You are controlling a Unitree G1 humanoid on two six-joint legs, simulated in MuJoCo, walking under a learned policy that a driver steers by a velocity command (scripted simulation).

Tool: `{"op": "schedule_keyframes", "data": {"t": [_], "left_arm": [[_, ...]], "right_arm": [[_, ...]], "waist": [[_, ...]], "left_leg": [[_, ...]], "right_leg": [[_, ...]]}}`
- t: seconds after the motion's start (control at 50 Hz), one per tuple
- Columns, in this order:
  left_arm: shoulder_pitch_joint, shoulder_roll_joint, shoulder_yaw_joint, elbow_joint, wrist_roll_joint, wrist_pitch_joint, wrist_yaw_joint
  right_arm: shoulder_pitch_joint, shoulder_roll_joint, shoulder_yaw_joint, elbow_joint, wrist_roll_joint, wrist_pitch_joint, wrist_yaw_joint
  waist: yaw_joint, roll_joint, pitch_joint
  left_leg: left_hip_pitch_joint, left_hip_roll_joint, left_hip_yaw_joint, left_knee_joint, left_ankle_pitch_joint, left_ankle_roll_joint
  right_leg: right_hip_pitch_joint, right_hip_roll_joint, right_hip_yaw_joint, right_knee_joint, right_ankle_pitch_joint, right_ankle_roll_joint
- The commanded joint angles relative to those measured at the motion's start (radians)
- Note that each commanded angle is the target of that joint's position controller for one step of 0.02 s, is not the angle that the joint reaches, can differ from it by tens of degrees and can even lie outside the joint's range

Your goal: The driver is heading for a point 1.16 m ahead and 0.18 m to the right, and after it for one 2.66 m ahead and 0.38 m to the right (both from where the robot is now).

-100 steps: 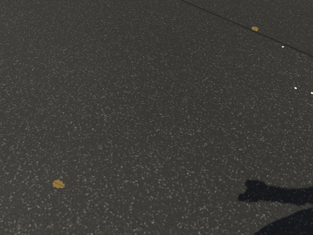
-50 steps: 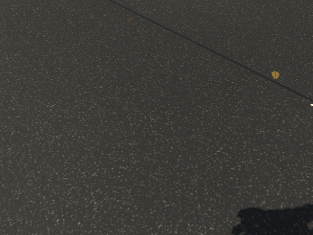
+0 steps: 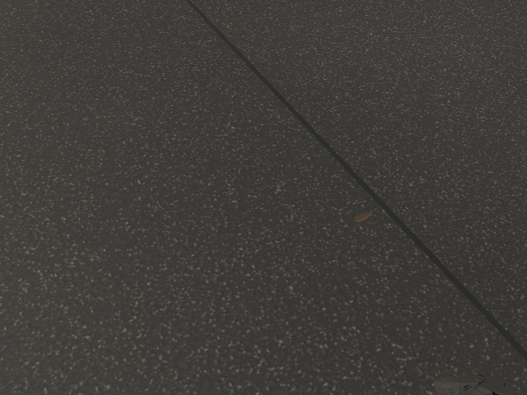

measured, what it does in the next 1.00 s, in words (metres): walks ahead, turning right: left foot, then right foot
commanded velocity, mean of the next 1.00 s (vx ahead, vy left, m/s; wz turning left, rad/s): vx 1.00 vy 0.00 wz -0.43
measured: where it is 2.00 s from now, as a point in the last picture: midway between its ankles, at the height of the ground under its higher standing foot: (389, 170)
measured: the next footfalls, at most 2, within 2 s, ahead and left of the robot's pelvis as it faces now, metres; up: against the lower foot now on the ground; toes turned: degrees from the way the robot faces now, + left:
left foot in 0.18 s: +0.40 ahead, +0.16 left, +0.00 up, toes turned -12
right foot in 0.62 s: +0.71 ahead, -0.20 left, +0.00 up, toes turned -36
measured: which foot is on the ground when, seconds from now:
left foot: up 0.00-0.16, down 0.18-0.62, up 0.64-1.00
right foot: down 0.00-0.20, up 0.22-0.60, down 0.62-1.00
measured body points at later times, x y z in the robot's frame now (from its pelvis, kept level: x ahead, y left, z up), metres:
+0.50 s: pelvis +0.46 -0.01 -0.01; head +0.49 -0.02 +0.43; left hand +0.81 +0.11 -0.06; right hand +0.28 -0.26 -0.13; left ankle +0.36 +0.17 -0.74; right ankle +0.57 -0.16 -0.67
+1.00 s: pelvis +0.88 -0.23 -0.03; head +0.91 -0.23 +0.42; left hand +0.97 +0.03 -0.16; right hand +0.92 -0.52 -0.13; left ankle +1.12 -0.24 -0.70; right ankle +0.68 -0.17 -0.74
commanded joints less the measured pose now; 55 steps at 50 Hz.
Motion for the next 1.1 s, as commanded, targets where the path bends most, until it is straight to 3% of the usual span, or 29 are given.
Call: {"op": "schedule_keyframes", "data": {"t": [0.02,0.12,0.16,0.18,0.2,0.22,0.24,0.26,0.28,0.36,0.48,0.52,0.56,0.6,0.62,0.64,0.66,0.68,0.7,0.72,0.76,0.82,0.9,0.96,1.02,1.04,1.06,1.08,1.1], "left_arm": [[-0.125,0.148,0.039,-0.116,-0.007,-0.036,-0.002],[-0.044,0.181,0.059,-0.103,-0.026,-0.030,-0.006],[-0.053,0.225,0.068,-0.103,-0.017,-0.026,-0.002],[-0.092,0.220,0.068,-0.117,-0.016,-0.032,-0.006],[-0.124,0.096,0.036,-0.155,-0.009,-0.044,-0.001],[-0.017,0.020,0.006,-0.223,-0.057,-0.036,0.000],[-0.102,0.094,0.011,-0.190,-0.024,-0.012,0.012],[-0.191,0.110,0.017,-0.194,-0.004,-0.002,0.003],[-0.234,0.101,0.017,-0.199,0.005,0.007,-0.010],[-0.345,0.019,-0.004,-0.280,0.025,0.058,-0.049],[-0.534,0.032,-0.034,-0.392,0.021,0.063,-0.093],[-0.551,0.044,-0.035,-0.388,0.021,0.060,-0.095],[-0.441,0.078,-0.024,-0.353,0.023,0.055,-0.082],[-0.062,0.143,0.016,-0.229,0.038,0.049,-0.049],[-0.006,0.208,0.048,-0.183,0.033,0.053,-0.022],[-0.134,0.325,0.061,-0.238,0.050,0.055,-0.007],[-0.093,0.294,0.067,-0.273,0.026,0.060,0.002],[-0.125,0.261,0.060,-0.242,0.032,0.048,0.016],[-0.153,0.196,0.042,-0.219,0.034,0.031,0.018],[-0.192,0.156,0.029,-0.209,0.039,0.007,0.017],[-0.223,0.096,0.008,-0.192,0.025,-0.031,0.011],[-0.193,0.061,0.000,-0.152,0.007,-0.070,-0.009],[-0.167,0.048,-0.012,-0.129,-0.011,-0.096,-0.008],[-0.138,0.115,-0.005,-0.108,-0.016,-0.101,0.021],[-0.355,0.199,0.019,-0.189,0.000,-0.065,0.062],[-0.481,0.221,0.030,-0.219,-0.020,-0.051,0.058],[-0.529,0.135,0.017,-0.209,-0.012,-0.046,0.035],[-0.398,0.015,-0.025,-0.300,0.012,-0.065,0.032],[-0.306,0.046,-0.044,-0.332,0.028,-0.083,0.033]], "right_arm": [[-0.118,-0.073,0.005,-0.120,0.022,-0.003,0.018],[-0.136,-0.113,-0.011,-0.130,0.036,-0.009,-0.003],[0.048,-0.171,-0.043,-0.082,0.035,-0.018,-0.026],[0.225,-0.216,-0.065,-0.045,0.030,-0.024,-0.044],[0.458,-0.297,-0.097,-0.017,0.005,-0.023,-0.067],[0.385,-0.363,-0.114,-0.016,-0.005,-0.010,-0.058],[0.290,-0.253,-0.107,-0.033,0.006,0.001,-0.053],[0.239,-0.162,-0.086,-0.033,0.015,0.000,-0.049],[0.234,-0.130,-0.078,-0.010,0.011,-0.001,-0.045],[0.302,-0.080,-0.068,0.089,0.050,-0.032,-0.031],[0.254,-0.133,-0.079,0.121,0.050,-0.051,-0.032],[0.313,-0.182,-0.088,0.134,0.050,-0.049,-0.038],[0.339,-0.248,-0.102,0.128,0.048,-0.024,-0.052],[0.286,-0.272,-0.099,0.111,0.038,0.002,-0.058],[0.288,-0.235,-0.098,0.114,0.035,0.013,-0.048],[0.461,-0.088,-0.060,0.043,0.057,0.011,-0.038],[0.336,-0.183,-0.070,0.002,0.076,-0.003,-0.045],[0.273,-0.181,-0.070,0.001,0.089,-0.007,-0.047],[0.275,-0.168,-0.065,0.024,0.080,-0.003,-0.043],[0.290,-0.145,-0.061,0.047,0.067,0.013,-0.036],[0.366,-0.107,-0.061,0.098,0.056,0.066,-0.015],[0.226,-0.077,-0.063,0.069,0.071,0.088,0.003],[0.076,-0.034,-0.045,0.032,0.072,0.056,0.029],[0.037,-0.055,-0.049,0.029,0.063,0.045,0.055],[0.560,-0.188,-0.117,0.196,0.053,0.067,0.028],[0.772,-0.260,-0.151,0.243,0.040,0.074,0.007],[0.772,-0.286,-0.166,0.261,0.065,0.077,-0.012],[0.589,-0.313,-0.153,0.225,0.080,0.076,-0.022],[0.526,-0.303,-0.152,0.155,0.073,0.064,-0.032]], "waist": [[-0.055,-0.052,0.115],[-0.007,-0.065,0.018],[-0.102,-0.047,-0.124],[-0.197,-0.043,-0.214],[-0.269,0.092,-0.368],[-0.151,0.404,-0.489],[-0.154,0.203,-0.309],[-0.161,0.090,-0.173],[-0.147,0.027,-0.091],[-0.084,0.086,0.010],[-0.035,0.027,0.119],[-0.036,0.026,0.101],[0.035,0.081,0.014],[0.215,0.093,-0.146],[0.208,-0.020,-0.153],[-0.007,-0.273,-0.283],[0.102,-0.136,-0.426],[0.070,-0.063,-0.236],[0.016,0.026,-0.082],[-0.037,0.067,-0.022],[-0.114,0.028,0.036],[-0.092,-0.022,0.129],[-0.064,-0.029,0.125],[-0.072,-0.033,0.106],[-0.359,-0.129,-0.160],[-0.490,-0.083,-0.194],[-0.484,0.185,-0.059],[-0.235,0.401,-0.043],[-0.176,0.186,-0.189]], "left_leg": [[0.165,-0.013,0.078,-0.309,0.196,-0.038],[0.323,-0.074,0.078,-0.518,0.325,-0.009],[0.546,-0.111,0.086,-0.551,0.179,0.017],[0.775,-0.030,0.024,-0.522,0.106,0.039],[1.004,0.233,-0.230,-0.529,-0.240,0.072],[1.117,0.458,-0.781,-0.738,-0.460,0.178],[0.981,0.388,-0.716,-0.769,-0.552,0.174],[0.857,0.332,-0.512,-0.755,-0.390,0.155],[0.749,0.291,-0.369,-0.769,-0.178,0.144],[0.619,0.229,-0.053,-0.818,0.189,0.094],[0.494,0.123,0.315,-0.938,0.492,0.045],[0.558,0.124,0.363,-0.868,0.912,0.031],[0.636,0.162,0.358,-0.665,1.264,0.028],[0.482,0.194,0.313,-0.225,1.246,0.068],[0.279,0.060,0.312,0.185,0.499,0.061],[-0.025,-0.037,0.206,0.573,-0.284,0.043],[-0.122,-0.072,0.024,0.648,-0.170,0.052],[-0.187,-0.042,0.020,0.615,-0.096,0.055],[-0.164,-0.001,0.021,0.527,-0.062,0.059],[-0.093,0.031,-0.001,0.446,-0.049,0.061],[0.038,0.065,-0.029,0.317,-0.020,0.049],[-0.042,0.071,-0.003,0.121,0.136,0.059],[0.021,0.030,0.150,-0.209,0.453,0.115],[0.142,-0.045,0.224,-0.379,0.549,0.146],[0.621,-0.167,0.258,-0.102,0.346,0.220],[0.864,-0.154,0.181,-0.166,0.261,0.285],[0.890,-0.095,0.101,-0.350,0.366,0.354],[0.954,0.025,-0.218,-0.389,0.821,0.444],[0.977,0.159,-0.498,-0.547,0.815,0.517]], "right_leg": [[-0.311,-0.198,0.278,-0.272,0.100,-0.146],[-0.071,-0.223,0.293,-0.119,0.497,-0.058],[-0.018,-0.196,0.264,0.183,0.715,-0.016],[-0.148,-0.157,0.248,0.424,0.606,0.003],[-0.300,-0.109,0.168,0.756,0.134,-0.003],[-0.555,-0.050,0.057,1.011,-0.276,0.022],[-0.673,-0.156,0.029,1.061,-0.168,0.010],[-0.688,-0.191,0.008,1.013,-0.090,0.015],[-0.666,-0.219,0.001,0.981,-0.066,0.025],[-0.698,-0.286,-0.019,0.936,-0.055,0.039],[-0.545,-0.244,-0.175,0.549,0.240,0.006],[-0.419,-0.170,-0.265,0.453,0.244,-0.032],[-0.262,-0.102,-0.276,0.422,0.155,-0.067],[0.202,-0.077,-0.151,0.343,0.094,-0.124],[0.384,-0.155,-0.005,0.261,0.010,-0.145],[0.593,-0.472,0.453,0.224,0.114,-0.191],[0.607,-0.519,0.632,0.036,-0.014,-0.234],[0.448,-0.519,0.538,-0.038,-0.064,-0.214],[0.249,-0.492,0.429,-0.070,-0.051,-0.180],[0.095,-0.458,0.333,-0.092,-0.020,-0.144],[-0.108,-0.412,0.168,-0.168,-0.031,-0.090],[-0.139,-0.332,-0.045,-0.243,0.168,-0.019],[-0.078,-0.265,-0.270,-0.286,0.467,0.049],[0.047,-0.295,-0.330,-0.279,0.761,0.085],[-0.001,-0.344,-0.349,0.320,1.473,0.127],[-0.206,-0.330,-0.309,0.744,1.310,0.131],[-0.413,-0.121,-0.291,1.287,0.162,0.152],[-0.779,-0.056,-0.148,1.470,-0.362,0.198],[-0.798,-0.096,0.005,1.385,-0.313,0.197]]}}
Velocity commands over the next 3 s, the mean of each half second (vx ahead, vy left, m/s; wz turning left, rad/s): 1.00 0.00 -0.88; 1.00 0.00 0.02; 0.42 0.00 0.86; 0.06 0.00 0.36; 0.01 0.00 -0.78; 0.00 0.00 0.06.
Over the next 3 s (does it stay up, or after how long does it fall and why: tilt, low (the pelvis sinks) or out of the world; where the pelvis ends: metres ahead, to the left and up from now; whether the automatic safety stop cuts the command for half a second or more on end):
stays up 1.44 -0.36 -0.14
